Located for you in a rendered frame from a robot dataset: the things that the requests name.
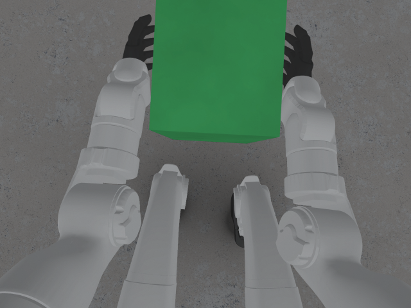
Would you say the robot right thigh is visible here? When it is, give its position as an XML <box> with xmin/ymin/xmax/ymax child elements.
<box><xmin>233</xmin><ymin>182</ymin><xmax>303</xmax><ymax>308</ymax></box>

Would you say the right robot upper arm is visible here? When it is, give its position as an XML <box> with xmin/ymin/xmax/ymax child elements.
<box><xmin>276</xmin><ymin>206</ymin><xmax>411</xmax><ymax>308</ymax></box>

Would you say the carton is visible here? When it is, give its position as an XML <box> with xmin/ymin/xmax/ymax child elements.
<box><xmin>149</xmin><ymin>0</ymin><xmax>287</xmax><ymax>144</ymax></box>

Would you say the right robot hand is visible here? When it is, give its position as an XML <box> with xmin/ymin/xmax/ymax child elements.
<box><xmin>283</xmin><ymin>25</ymin><xmax>313</xmax><ymax>88</ymax></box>

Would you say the right robot foot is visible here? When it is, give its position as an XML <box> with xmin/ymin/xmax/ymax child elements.
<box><xmin>231</xmin><ymin>193</ymin><xmax>244</xmax><ymax>248</ymax></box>

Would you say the left robot hand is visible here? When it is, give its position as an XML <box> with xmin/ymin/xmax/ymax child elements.
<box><xmin>123</xmin><ymin>14</ymin><xmax>155</xmax><ymax>71</ymax></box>

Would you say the left robot forearm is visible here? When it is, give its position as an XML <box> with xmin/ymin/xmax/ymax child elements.
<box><xmin>58</xmin><ymin>58</ymin><xmax>151</xmax><ymax>233</ymax></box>

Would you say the left robot upper arm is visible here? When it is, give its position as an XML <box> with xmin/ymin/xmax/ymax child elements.
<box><xmin>0</xmin><ymin>183</ymin><xmax>141</xmax><ymax>308</ymax></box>

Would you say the right robot forearm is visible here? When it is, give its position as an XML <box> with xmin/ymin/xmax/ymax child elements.
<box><xmin>281</xmin><ymin>76</ymin><xmax>358</xmax><ymax>226</ymax></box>

